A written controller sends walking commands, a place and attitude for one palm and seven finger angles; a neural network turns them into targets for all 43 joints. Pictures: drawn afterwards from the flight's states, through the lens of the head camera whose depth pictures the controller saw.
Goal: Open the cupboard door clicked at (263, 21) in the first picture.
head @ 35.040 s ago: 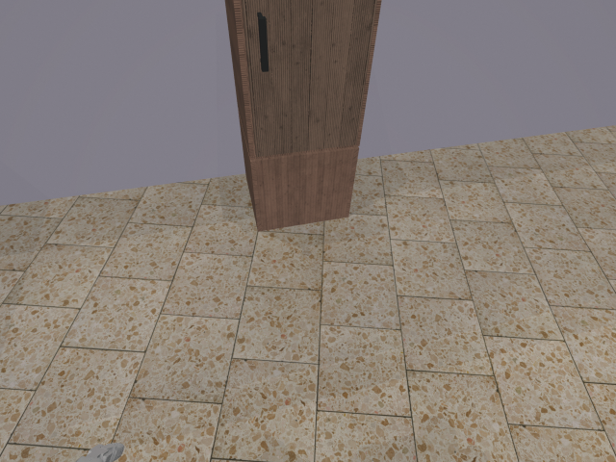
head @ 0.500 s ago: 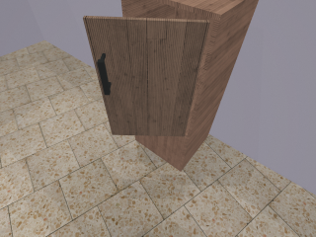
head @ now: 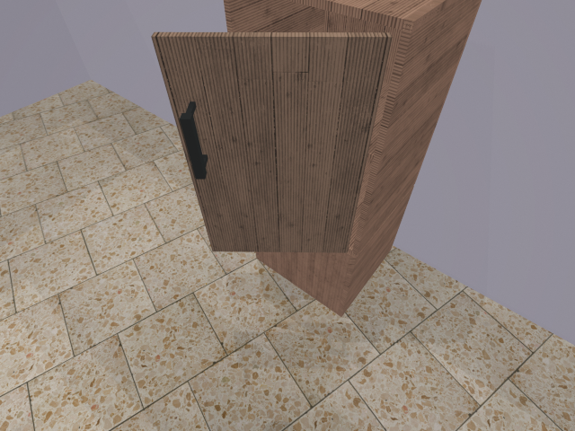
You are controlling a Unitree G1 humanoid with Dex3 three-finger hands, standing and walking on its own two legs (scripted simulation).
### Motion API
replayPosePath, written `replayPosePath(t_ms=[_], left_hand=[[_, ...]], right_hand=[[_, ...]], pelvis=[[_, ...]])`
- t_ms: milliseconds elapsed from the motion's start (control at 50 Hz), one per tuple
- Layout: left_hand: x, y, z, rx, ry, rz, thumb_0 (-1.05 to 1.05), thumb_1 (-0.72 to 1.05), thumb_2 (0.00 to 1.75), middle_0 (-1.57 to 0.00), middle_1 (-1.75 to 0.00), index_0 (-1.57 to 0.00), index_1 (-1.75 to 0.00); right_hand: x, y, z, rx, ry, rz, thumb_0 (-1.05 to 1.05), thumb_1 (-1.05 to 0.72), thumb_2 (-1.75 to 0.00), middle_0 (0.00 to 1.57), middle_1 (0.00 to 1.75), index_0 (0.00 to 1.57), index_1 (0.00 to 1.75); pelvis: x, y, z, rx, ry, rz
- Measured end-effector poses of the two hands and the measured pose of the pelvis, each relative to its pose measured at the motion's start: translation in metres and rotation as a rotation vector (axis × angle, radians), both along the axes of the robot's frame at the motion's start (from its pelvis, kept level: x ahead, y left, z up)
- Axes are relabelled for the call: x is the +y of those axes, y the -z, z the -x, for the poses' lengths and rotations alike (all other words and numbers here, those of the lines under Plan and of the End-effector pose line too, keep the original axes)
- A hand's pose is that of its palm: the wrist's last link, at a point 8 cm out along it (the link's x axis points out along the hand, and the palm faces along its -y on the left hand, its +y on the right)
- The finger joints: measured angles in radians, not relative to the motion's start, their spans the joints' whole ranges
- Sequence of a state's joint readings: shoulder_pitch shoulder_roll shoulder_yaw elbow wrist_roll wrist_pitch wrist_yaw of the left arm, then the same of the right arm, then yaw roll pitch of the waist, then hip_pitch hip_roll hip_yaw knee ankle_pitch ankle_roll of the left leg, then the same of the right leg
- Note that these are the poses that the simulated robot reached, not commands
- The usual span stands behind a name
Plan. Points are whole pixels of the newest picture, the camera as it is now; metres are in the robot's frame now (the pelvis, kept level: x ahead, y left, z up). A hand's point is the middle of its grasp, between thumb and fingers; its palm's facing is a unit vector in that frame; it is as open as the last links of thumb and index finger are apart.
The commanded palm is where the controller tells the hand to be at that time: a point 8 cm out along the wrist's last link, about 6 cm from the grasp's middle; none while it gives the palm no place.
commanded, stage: look again from close up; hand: left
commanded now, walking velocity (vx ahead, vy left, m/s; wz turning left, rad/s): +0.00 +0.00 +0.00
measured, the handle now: (196, 141) +0.60 +0.21 +0.07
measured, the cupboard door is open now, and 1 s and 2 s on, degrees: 38 38 38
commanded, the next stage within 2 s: shuffle to correct the standing spot in 0.20 s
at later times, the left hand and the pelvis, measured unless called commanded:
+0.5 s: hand out of the picture +0.01 +0.18 -0.18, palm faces +0.00 -0.98 -0.19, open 7.3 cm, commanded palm none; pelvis +0.01 +0.00 +0.00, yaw -1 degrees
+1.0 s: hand out of the picture +0.14 +0.18 -0.17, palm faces -0.01 -0.97 -0.24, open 7.3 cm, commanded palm none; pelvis +0.07 -0.01 +0.00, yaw -2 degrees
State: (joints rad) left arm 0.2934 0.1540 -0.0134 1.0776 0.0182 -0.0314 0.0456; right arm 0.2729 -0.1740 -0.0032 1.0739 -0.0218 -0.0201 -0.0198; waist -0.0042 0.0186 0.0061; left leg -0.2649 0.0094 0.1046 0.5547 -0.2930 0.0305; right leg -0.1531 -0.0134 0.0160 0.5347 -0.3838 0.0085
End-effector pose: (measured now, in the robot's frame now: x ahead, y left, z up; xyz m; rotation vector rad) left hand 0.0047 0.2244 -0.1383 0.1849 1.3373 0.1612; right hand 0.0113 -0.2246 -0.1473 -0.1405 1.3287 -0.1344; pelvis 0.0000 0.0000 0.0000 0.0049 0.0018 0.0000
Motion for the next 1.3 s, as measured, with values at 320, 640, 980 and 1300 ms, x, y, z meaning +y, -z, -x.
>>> replayPosePath(t_ms=[320, 640, 980, 1300], left_hand=[[0.004, 0.003, -0.015, -0.022, 0.027, 0.015, 0.0, 0.91, 0.89, -0.2, -0.3, -0.2, -0.3], [0.002, 0.018, 0.011, 0.105, -0.046, 0.055, 0.0, 0.91, 0.89, -0.2, -0.3, -0.2, -0.3], [0.008, -0.001, -0.121, -0.051, 0.032, -0.004, 0.0, 0.91, 0.89, -0.2, -0.3, -0.2, -0.3], [-0.018, 0.0, -0.119, -0.162, 0.012, 0.022, 0.0, 0.92, 0.89, -0.2, -0.3, -0.2, -0.3]], right_hand=[[-0.012, -0.015, -0.034, -0.076, -0.019, 0.041, 0.01, -0.91, -0.9, 0.2, 0.3, 0.2, 0.3], [-0.006, -0.002, -0.024, 0.053, -0.006, 0.034, 0.01, -0.91, -0.9, 0.2, 0.3, 0.2, 0.3], [0.015, -0.004, -0.038, 0.116, 0.055, -0.013, 0.0, -0.91, -0.9, 0.2, 0.3, 0.21, 0.3], [-0.031, -0.013, -0.088, -0.042, 0.004, 0.038, 0.0, -0.91, -0.9, 0.2, 0.3, 0.2, 0.3]], pelvis=[[-0.004, -0.003, 0.0, -0.003, 0.018, -0.003], [0.002, 0.009, -0.037, 0.008, 0.005, 0.011], [-0.004, -0.003, -0.067, -0.006, 0.025, 0.005], [-0.022, 0.0, -0.048, 0.004, 0.007, -0.013]])
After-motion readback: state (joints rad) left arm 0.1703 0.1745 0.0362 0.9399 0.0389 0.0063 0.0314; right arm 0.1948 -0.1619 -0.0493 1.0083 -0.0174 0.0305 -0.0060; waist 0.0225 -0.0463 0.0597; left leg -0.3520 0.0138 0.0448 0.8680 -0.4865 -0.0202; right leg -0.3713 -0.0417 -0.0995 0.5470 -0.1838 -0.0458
